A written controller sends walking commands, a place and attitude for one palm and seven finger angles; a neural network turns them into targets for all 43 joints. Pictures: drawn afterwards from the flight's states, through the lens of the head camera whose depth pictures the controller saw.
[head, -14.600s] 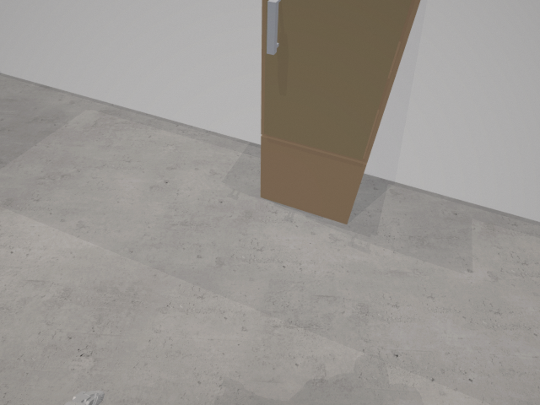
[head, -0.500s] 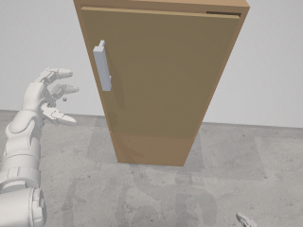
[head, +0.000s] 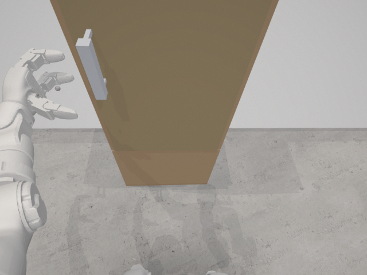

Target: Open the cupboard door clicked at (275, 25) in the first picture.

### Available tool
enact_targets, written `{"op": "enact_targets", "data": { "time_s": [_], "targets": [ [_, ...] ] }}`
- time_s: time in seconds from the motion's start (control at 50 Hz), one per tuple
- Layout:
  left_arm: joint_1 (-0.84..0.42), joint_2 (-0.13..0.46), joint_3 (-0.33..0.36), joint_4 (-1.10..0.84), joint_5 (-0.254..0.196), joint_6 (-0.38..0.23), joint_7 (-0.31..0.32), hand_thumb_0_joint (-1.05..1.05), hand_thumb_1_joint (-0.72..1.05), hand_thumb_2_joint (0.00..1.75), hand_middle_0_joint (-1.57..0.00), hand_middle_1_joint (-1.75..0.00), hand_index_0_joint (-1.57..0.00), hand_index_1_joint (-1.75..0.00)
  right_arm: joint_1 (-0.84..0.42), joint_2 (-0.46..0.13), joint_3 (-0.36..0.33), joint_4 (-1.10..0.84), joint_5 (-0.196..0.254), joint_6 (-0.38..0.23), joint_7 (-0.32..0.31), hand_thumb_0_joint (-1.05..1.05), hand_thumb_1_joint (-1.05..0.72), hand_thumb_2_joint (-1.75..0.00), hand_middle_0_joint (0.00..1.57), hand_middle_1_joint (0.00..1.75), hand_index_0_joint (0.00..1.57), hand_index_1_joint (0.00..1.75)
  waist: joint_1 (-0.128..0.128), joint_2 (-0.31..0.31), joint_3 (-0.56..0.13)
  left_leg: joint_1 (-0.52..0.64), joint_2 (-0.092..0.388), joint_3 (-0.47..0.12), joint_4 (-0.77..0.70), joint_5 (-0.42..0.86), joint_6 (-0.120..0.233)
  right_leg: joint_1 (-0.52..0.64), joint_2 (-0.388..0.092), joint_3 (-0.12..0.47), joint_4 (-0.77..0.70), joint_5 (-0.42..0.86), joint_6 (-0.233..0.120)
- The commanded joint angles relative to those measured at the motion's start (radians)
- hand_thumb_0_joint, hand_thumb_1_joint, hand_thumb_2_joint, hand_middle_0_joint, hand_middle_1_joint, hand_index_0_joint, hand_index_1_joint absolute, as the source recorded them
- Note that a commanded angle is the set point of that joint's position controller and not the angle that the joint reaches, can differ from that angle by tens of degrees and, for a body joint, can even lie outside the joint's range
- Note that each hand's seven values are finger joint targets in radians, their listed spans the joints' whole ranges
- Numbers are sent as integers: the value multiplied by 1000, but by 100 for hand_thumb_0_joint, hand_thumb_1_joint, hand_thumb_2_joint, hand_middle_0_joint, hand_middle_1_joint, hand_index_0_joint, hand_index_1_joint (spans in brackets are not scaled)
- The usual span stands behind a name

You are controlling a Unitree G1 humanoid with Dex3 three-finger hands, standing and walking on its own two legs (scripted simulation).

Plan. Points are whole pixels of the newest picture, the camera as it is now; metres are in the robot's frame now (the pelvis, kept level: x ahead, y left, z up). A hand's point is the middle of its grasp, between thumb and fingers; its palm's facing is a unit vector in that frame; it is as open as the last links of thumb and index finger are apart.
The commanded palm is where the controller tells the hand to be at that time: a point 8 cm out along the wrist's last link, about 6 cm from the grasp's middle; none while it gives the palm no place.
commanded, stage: move the hooked fingers beside the handle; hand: left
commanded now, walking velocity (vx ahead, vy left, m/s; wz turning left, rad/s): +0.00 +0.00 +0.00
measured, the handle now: (95, 66) +0.56 +0.18 +0.12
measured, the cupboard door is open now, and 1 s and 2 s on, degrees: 0 0 0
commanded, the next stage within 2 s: slide the fingers in behind the handle in 1.04 s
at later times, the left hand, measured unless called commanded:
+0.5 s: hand (61, 76) +0.52 +0.24 +0.12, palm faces -0.03 -1.00 +0.02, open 13.9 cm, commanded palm +0.49 +0.29 +0.12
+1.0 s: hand (60, 81) +0.51 +0.24 +0.12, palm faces -0.01 -1.00 +0.01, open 14.0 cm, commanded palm +0.50 +0.29 +0.12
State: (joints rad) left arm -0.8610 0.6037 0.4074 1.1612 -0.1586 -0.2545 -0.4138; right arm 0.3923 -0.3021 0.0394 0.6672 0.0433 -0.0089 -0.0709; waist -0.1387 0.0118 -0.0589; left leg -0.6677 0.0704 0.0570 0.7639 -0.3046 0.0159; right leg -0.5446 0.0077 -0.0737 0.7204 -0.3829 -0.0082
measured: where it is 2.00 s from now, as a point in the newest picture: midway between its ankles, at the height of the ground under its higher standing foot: outside the picture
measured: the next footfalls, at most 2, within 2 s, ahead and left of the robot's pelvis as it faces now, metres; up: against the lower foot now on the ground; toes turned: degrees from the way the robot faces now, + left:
none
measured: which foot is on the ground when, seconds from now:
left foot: down 0.00-1.00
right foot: down 0.00-1.00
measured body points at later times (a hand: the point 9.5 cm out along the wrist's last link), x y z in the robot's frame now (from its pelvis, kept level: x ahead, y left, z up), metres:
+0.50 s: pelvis +0.02 +0.00 +0.00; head +0.12 +0.02 +0.43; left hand +0.52 +0.30 +0.12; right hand -0.01 -0.27 -0.11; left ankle +0.04 +0.11 -0.71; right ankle -0.02 -0.12 -0.71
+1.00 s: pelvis +0.01 +0.01 -0.01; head +0.11 +0.03 +0.43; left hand +0.50 +0.29 +0.12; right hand +0.04 -0.27 -0.11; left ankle +0.04 +0.11 -0.71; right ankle -0.02 -0.12 -0.71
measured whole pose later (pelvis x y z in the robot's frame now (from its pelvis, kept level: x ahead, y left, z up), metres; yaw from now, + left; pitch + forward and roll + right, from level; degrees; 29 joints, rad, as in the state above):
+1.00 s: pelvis +0.01 +0.01 -0.01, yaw +0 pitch +16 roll -3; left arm -0.95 0.64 0.41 1.23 -0.12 -0.26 -0.39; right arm 0.37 -0.28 0.05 0.61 0.03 0.06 -0.05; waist -0.16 0.01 -0.09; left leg -0.77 0.08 0.05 0.85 -0.36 0.02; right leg -0.63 0.01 -0.08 0.77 -0.42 0.00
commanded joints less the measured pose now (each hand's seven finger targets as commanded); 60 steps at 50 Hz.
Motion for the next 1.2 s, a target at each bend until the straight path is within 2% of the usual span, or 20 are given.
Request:
{"op": "enact_targets", "data": {
  "time_s": [0.0,0.14,0.22,0.28,0.36,0.42,0.46,0.5,0.52,0.62,0.66,0.74,0.82,0.86,0.9,0.92,1.08,1.1,1.12,1.18],
  "targets": [
    [-493,296,34,-183,-15,-81,0,0,-50,30,-30,-120,-30,-120,104,-173,-71,-76,-3,-16,-14,0,-90,-90,20,30,20,30,-7,99,-378,353,-44,-83,-44,233,27,-27,37,50,-89,293,2],
    [-594,352,36,-100,16,-53,5,0,-50,30,-30,-120,-30,-120,153,-183,-67,-60,-8,5,-14,0,-90,-90,20,30,20,30,-45,96,-365,289,-43,-82,-17,217,34,-56,38,57,-84,288,10],
    [-640,424,75,-99,32,-61,9,0,-50,30,-30,-120,-30,-120,183,-188,-67,-62,-15,15,-15,0,-90,-90,20,30,20,30,-52,114,-429,287,-41,-82,6,250,36,-49,41,64,-71,319,13],
    [-550,436,109,-104,28,-70,-6,0,-50,30,-30,-120,-30,-120,201,-185,-70,-74,-22,24,-7,0,-90,-90,20,30,20,30,-17,155,-494,334,-42,-80,19,348,30,-21,48,54,-46,394,3],
    [-491,369,73,-130,16,-53,-27,0,-50,30,-30,-120,-30,-120,194,-181,-78,-89,-20,47,4,0,-90,-90,20,30,20,30,-15,132,-471,350,-37,-75,17,377,29,-38,54,41,-50,416,6],
    [-448,394,114,-189,-1,-51,-30,0,-50,30,-30,-120,-30,-120,190,-181,-82,-104,-20,60,9,0,-90,-90,20,30,20,30,11,148,-503,370,-40,-69,15,425,29,-3,56,41,-47,465,3],
    [-448,389,115,-211,-4,-54,-25,0,-50,30,-30,-120,-30,-120,182,-177,-83,-105,-19,66,11,0,-90,-90,20,30,20,30,6,132,-472,361,-39,-67,12,412,31,-3,57,40,-53,460,4],
    [-456,401,128,-277,-6,-73,-18,0,-50,30,-30,-120,-30,-120,175,-176,-85,-108,-18,69,12,0,-90,-90,20,30,20,30,13,185,-509,415,-37,-73,17,469,28,-9,58,40,-45,481,-1],
    [-447,331,80,-281,-10,-73,-19,0,-50,30,-30,-120,-30,-120,166,-167,-85,-109,-17,69,15,0,-90,-90,20,30,20,30,3,195,-491,437,-36,-76,19,474,25,-38,59,34,-48,465,-2],
    [-486,258,27,-242,-20,-60,-11,0,-50,30,-30,-120,-30,-120,153,-168,-86,-85,-14,68,14,0,-90,-90,20,30,20,30,-25,170,-427,444,-30,-91,15,432,23,-97,59,25,-56,404,-2],
    [-484,252,21,-215,-19,-52,-6,0,-50,30,-30,-120,-30,-120,150,-171,-84,-83,-14,66,12,0,-90,-90,20,30,20,30,-27,138,-404,425,-28,-98,11,405,22,-106,56,22,-56,378,-4],
    [-526,234,6,-210,-5,-64,18,0,-50,30,-30,-120,-30,-120,139,-164,-78,-82,-20,59,12,0,-90,-90,20,30,20,30,-25,174,-423,450,-27,-112,17,412,14,-132,52,18,-42,355,-7],
    [-516,280,42,-170,0,-66,30,0,-50,30,-30,-120,-30,-120,137,-171,-75,-89,-19,57,13,0,-90,-90,20,30,20,30,-22,114,-442,400,-31,-105,26,394,20,-93,50,28,-32,377,-2],
    [-530,293,36,-134,8,-61,30,0,-50,30,-30,-120,-30,-120,130,-174,-70,-91,-16,56,10,0,-90,-90,20,30,20,30,-32,88,-389,342,-33,-99,22,318,23,-98,47,34,-40,340,2],
    [-564,345,60,-165,19,-78,34,0,-50,30,-30,-120,-30,-120,131,-177,-67,-99,-16,55,6,0,-90,-90,20,30,20,30,-27,117,-430,341,-36,-97,23,314,24,-79,45,41,-33,342,1],
    [-541,327,50,-148,21,-78,33,0,-50,30,-30,-120,-30,-120,126,-171,-66,-103,-16,53,7,0,-90,-90,20,30,20,30,-20,154,-426,347,-37,-95,25,312,21,-91,45,39,-33,333,-2],
    [-604,312,24,-122,6,-81,5,0,-50,30,-30,-120,-30,-120,158,-178,-65,-81,-16,44,-1,0,-90,-90,20,30,20,30,-55,151,-420,343,-34,-106,30,262,26,-133,52,38,-42,273,-2],
    [-598,355,53,-139,11,-82,5,0,-50,30,-30,-120,-30,-120,166,-183,-67,-79,-17,44,-3,0,-90,-90,20,30,20,30,-41,155,-454,351,-29,-112,28,275,23,-123,52,37,-38,277,-1],
    [-595,301,10,-131,8,-75,1,0,-50,30,-30,-120,-30,-120,162,-178,-66,-80,-16,44,0,0,-90,-90,20,30,20,30,-50,177,-447,358,-32,-107,28,268,22,-141,53,35,-41,269,-1],
    [-566,327,48,-114,1,-66,5,0,-50,30,-30,-120,-30,-120,182,-183,-70,-73,-21,44,1,0,-90,-90,20,30,20,30,-42,133,-431,335,-31,-108,25,265,26,-126,56,30,-44,267,-3]
  ]
}}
